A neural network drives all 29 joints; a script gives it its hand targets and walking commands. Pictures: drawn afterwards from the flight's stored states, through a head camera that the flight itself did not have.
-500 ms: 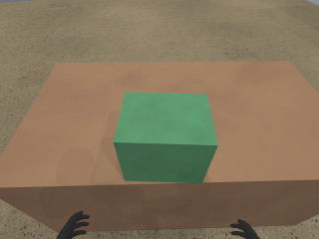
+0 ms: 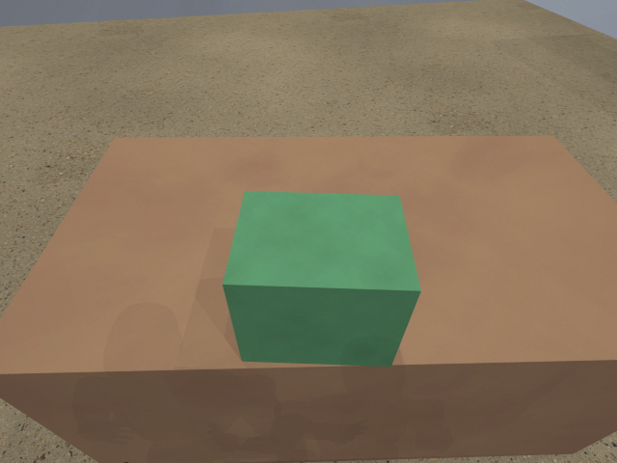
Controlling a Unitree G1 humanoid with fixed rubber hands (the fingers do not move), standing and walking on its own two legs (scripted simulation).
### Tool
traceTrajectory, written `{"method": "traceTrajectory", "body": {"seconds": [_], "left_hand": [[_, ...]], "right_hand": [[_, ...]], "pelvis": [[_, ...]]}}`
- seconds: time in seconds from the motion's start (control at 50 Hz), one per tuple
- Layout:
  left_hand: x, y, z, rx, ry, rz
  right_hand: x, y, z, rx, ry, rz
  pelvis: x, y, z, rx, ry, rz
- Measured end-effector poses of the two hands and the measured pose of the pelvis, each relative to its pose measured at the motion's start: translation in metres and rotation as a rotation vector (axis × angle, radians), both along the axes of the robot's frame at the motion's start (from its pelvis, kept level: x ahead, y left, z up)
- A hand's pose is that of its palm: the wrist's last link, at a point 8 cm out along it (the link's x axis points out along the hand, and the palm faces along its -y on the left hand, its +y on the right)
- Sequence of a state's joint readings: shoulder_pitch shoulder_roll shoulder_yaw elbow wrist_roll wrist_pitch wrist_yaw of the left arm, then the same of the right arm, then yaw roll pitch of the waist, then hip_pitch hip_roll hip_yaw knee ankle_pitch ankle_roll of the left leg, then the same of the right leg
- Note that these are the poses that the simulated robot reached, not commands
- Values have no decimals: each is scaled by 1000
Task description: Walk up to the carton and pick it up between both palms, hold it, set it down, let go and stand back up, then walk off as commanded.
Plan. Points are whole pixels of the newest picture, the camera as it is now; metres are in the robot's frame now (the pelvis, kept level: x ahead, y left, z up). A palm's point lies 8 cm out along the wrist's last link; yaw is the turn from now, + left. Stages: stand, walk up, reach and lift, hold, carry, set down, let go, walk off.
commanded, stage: stand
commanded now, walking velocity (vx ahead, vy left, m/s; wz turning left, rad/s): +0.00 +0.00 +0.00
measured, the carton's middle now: (319, 280) +0.43 -0.03 -0.03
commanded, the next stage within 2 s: walk off in 0.86 s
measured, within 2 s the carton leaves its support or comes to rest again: neither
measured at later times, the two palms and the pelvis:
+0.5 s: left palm out of the picture +0.11 +0.27 -0.10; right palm out of the picture +0.07 -0.29 -0.12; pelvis +0.00 +0.00 +0.00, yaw +0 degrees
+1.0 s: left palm out of the picture +0.10 +0.27 -0.10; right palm out of the picture +0.06 -0.29 -0.12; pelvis -0.01 +0.00 +0.00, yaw +0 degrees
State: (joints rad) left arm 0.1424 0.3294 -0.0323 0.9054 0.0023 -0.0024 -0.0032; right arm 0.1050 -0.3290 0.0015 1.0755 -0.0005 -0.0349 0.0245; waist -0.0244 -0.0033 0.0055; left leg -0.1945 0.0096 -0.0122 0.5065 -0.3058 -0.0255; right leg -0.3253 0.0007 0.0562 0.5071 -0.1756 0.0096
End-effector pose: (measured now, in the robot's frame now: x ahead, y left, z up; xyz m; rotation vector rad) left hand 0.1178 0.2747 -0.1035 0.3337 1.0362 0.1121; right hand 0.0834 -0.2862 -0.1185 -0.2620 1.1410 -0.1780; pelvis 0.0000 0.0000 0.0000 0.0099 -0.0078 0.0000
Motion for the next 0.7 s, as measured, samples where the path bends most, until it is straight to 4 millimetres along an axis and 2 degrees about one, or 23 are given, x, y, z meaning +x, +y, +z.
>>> {"method": "traceTrajectory", "body": {"seconds": [0.7], "left_hand": [[-10,0,0,4,0,12]], "right_hand": [[-17,-4,-3,-1,25,-22]], "pelvis": [[-7,-2,0,3,-9,0]]}}
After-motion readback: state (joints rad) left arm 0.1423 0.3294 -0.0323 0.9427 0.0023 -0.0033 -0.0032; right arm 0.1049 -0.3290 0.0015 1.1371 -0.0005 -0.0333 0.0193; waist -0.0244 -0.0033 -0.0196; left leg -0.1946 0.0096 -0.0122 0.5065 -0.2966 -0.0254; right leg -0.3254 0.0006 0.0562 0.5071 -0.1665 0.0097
